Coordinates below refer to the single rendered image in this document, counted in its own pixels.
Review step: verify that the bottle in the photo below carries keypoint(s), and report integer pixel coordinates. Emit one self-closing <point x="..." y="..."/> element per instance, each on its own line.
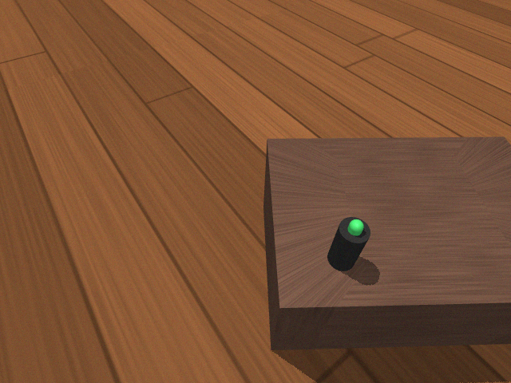
<point x="349" y="240"/>

